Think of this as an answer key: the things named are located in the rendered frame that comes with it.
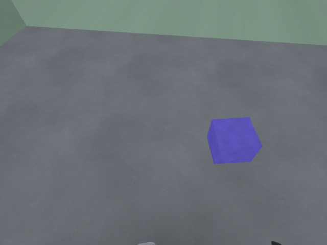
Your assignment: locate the carton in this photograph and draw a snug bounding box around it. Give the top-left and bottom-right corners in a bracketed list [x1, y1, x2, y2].
[207, 117, 262, 164]

